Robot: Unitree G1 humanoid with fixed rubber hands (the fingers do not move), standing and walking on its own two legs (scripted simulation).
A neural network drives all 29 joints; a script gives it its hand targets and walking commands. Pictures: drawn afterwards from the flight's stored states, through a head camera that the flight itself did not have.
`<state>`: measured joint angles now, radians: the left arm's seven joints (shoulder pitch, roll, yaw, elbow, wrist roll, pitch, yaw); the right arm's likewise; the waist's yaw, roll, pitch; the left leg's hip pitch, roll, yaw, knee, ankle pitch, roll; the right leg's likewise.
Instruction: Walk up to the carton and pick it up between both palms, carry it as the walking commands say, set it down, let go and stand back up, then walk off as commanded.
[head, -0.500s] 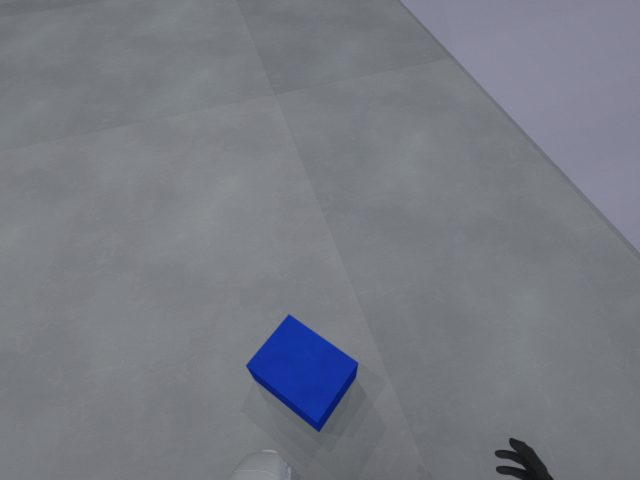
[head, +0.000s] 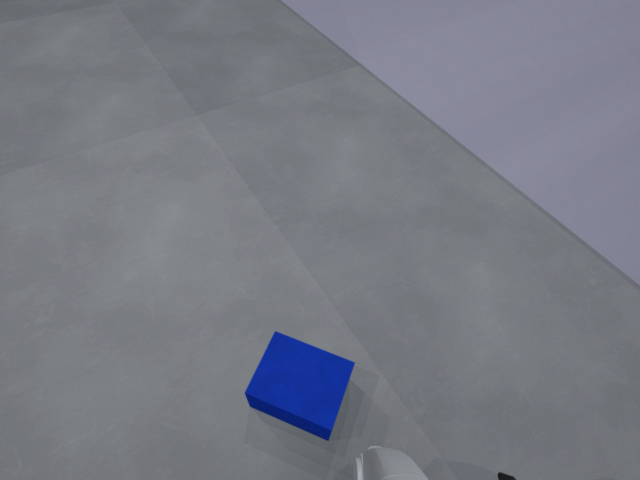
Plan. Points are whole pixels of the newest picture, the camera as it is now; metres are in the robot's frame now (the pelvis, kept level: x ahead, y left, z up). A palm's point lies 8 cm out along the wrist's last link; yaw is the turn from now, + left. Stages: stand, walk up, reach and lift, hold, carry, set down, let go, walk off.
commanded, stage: walk up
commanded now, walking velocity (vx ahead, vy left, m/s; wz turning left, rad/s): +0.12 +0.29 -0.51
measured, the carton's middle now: (301, 385) +0.43 +0.04 -0.71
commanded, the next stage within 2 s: none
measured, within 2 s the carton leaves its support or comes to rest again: neither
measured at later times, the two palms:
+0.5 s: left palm out of the picture +0.12 +0.39 -0.13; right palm out of the picture +0.10 -0.12 -0.13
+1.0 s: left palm (49, 424) +0.20 +0.39 -0.14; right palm out of the picture -0.01 -0.11 -0.11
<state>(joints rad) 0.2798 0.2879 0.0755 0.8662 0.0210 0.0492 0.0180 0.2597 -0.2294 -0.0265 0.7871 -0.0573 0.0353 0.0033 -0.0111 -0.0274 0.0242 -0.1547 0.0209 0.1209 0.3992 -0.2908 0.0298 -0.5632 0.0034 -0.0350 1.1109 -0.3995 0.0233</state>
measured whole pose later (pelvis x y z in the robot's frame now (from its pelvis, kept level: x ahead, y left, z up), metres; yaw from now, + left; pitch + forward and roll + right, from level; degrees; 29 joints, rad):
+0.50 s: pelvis +0.06 +0.14 -0.01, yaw -12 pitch +2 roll +2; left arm 0.31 0.24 0.07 0.90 0.04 0.01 0.02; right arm 0.18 -0.23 -0.02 0.80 -0.03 0.06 0.04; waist 0.02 -0.03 0.07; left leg -0.37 0.07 0.05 0.56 -0.20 -0.06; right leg -0.28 -0.14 0.07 0.50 -0.27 0.10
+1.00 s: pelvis +0.05 +0.17 +0.00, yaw -20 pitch +2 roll -3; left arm 0.18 0.27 0.04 0.94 0.00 0.08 -0.03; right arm 0.27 -0.26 -0.08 0.90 -0.03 0.03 -0.02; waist -0.02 0.00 0.04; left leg -0.33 0.17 0.14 0.51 -0.20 -0.03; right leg -0.31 -0.03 -0.02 0.73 -0.41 0.06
